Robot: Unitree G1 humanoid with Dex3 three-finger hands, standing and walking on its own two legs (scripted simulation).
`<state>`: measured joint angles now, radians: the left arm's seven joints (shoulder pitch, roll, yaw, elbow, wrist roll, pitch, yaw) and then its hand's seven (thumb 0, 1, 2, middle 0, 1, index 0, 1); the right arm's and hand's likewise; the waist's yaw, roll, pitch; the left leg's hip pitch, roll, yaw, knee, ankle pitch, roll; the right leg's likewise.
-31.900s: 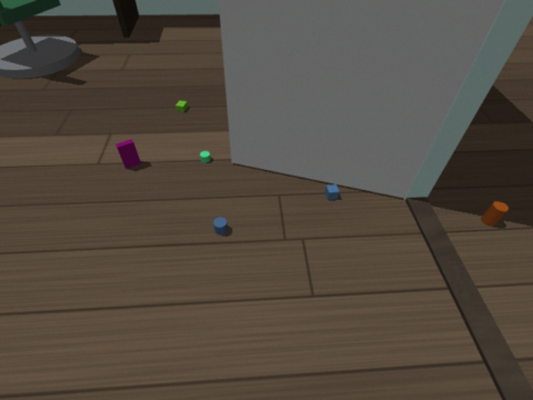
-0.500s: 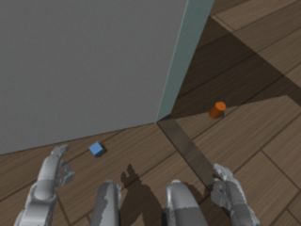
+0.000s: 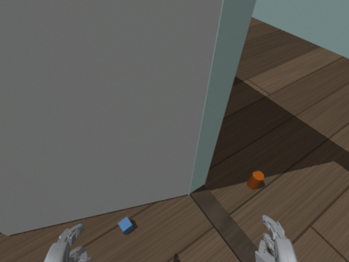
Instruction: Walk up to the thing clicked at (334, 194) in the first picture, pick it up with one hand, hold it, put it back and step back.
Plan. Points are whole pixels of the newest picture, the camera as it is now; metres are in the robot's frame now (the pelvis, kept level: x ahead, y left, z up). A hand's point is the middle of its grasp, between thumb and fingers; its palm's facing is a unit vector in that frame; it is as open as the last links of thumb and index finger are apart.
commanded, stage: home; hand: left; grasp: from above
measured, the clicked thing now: (125, 225) +0.45 +0.22 -0.68
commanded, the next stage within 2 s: stand in 1.96 s
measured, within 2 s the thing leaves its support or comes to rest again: neither
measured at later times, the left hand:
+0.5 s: hand out of the picture +0.16 +0.18 -0.05, palm faces +0.07 -0.98 -0.20, open 7.4 cm
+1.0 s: hand out of the picture +0.16 +0.17 -0.05, palm faces +0.06 -0.98 -0.20, open 7.4 cm
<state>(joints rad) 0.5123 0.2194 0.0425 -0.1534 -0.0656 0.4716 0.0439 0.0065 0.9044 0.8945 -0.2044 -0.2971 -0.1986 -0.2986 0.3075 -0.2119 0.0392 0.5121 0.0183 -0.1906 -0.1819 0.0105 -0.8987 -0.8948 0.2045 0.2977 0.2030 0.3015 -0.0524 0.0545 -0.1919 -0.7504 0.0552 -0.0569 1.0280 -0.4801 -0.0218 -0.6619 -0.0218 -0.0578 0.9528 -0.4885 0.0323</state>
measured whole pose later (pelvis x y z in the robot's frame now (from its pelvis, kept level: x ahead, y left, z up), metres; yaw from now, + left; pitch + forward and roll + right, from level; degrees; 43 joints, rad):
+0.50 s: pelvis +0.00 -0.01 +0.00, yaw +0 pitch +10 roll -3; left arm 0.50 0.22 0.04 -0.12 -0.05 0.46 0.02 0.01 0.91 0.89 -0.20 -0.30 -0.20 -0.30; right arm 0.29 -0.21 0.04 0.54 0.00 -0.23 -0.17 0.01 -0.90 -0.90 0.21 0.30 0.21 0.30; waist -0.04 0.04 -0.16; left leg -0.72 0.05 -0.06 1.01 -0.47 -0.03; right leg -0.63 -0.02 -0.06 0.95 -0.49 0.03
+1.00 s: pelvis +0.00 -0.01 +0.00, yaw +0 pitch +10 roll -3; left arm 0.49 0.22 0.04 -0.12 -0.05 0.46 0.02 0.01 0.91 0.89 -0.20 -0.30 -0.20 -0.30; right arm 0.28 -0.22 0.03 0.54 0.00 -0.23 -0.17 0.01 -0.90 -0.89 0.21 0.30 0.20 0.30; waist -0.04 0.04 -0.16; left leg -0.71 0.06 -0.06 1.02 -0.48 -0.03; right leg -0.63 -0.02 -0.06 0.96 -0.50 0.03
